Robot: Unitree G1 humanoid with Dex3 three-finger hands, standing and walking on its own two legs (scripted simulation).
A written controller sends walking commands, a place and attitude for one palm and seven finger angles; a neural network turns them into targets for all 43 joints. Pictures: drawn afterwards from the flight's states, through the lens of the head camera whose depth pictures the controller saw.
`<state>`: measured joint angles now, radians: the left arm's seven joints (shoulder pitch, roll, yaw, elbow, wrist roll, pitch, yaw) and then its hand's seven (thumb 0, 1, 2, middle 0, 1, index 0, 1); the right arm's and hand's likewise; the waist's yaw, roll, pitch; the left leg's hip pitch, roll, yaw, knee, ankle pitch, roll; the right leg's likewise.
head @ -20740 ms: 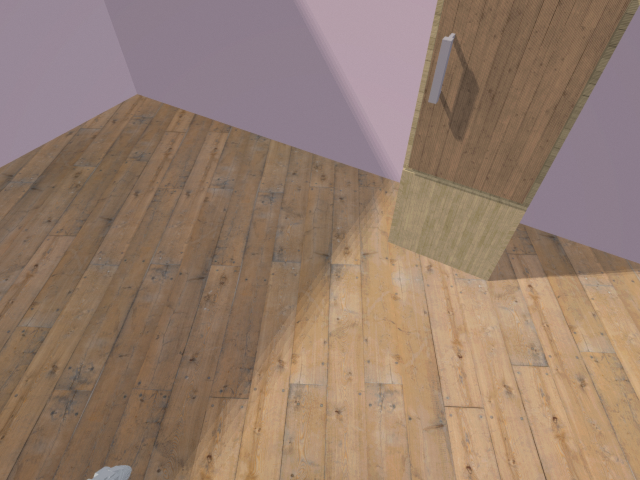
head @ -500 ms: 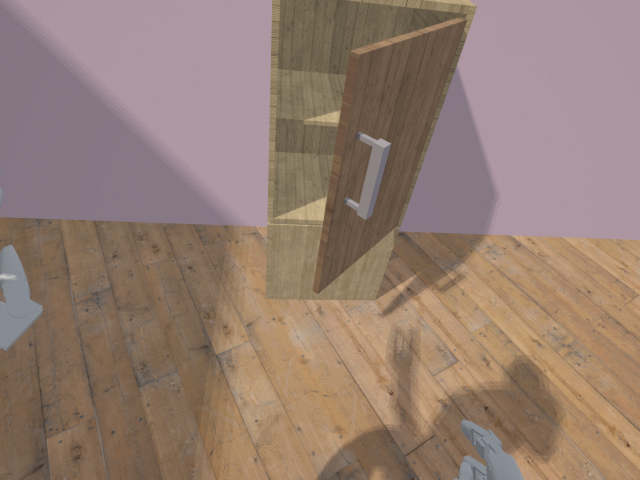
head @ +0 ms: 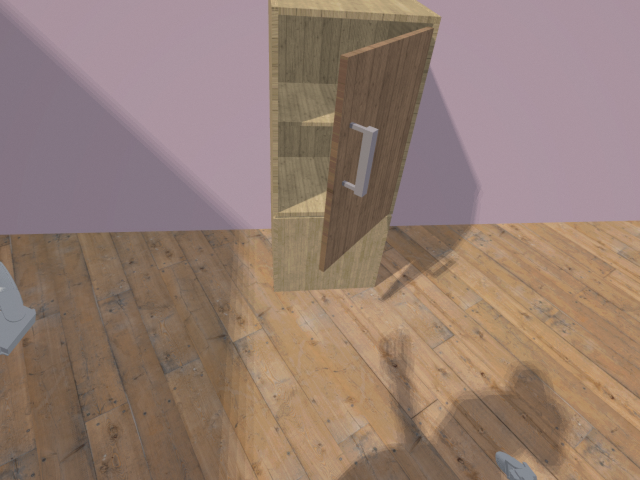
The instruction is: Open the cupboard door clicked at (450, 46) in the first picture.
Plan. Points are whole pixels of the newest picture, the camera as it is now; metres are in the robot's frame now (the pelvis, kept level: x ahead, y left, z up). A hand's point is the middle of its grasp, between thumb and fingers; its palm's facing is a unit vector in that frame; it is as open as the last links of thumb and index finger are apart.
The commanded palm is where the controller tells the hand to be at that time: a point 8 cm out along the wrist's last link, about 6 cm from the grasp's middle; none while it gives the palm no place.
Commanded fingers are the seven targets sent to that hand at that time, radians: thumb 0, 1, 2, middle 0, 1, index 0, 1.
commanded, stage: stop stepping back and stand still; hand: left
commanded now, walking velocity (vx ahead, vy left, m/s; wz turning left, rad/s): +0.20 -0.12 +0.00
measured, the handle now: (357, 160) +0.81 -0.05 +0.03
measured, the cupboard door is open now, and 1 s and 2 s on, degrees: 45 45 45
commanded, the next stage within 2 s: let the arm hang, fingers relaxed in 0.92 s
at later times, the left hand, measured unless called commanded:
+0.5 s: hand (69, 351) +0.19 +0.25 +0.16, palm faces +0.44 -0.76 -0.48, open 7.5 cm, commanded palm +0.13 +0.29 +0.19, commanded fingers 0.00 0.90 0.90 -0.20 -0.30 -0.20 -0.30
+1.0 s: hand (73, 310) +0.23 +0.27 +0.16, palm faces +0.37 -0.78 -0.50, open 7.4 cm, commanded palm none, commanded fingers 0.00 0.90 0.90 -0.20 -0.30 -0.20 -0.30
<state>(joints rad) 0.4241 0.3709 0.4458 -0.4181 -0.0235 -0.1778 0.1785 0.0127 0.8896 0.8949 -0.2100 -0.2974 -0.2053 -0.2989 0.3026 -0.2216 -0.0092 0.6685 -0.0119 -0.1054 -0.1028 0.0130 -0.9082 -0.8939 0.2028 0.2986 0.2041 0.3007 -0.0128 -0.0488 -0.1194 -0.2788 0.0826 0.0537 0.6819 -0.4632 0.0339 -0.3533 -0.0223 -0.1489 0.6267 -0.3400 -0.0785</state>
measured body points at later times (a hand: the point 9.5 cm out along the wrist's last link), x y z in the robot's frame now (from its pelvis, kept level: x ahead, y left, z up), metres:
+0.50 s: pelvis +0.00 -0.01 +0.01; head +0.02 -0.02 +0.46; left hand +0.16 +0.29 +0.18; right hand +0.16 -0.26 -0.09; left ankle +0.03 +0.11 -0.70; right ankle +0.00 -0.10 -0.73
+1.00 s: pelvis +0.03 +0.01 +0.01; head +0.07 +0.01 +0.46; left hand +0.21 +0.30 +0.19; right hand +0.20 -0.21 -0.08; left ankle +0.04 +0.11 -0.73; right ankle +0.00 -0.10 -0.73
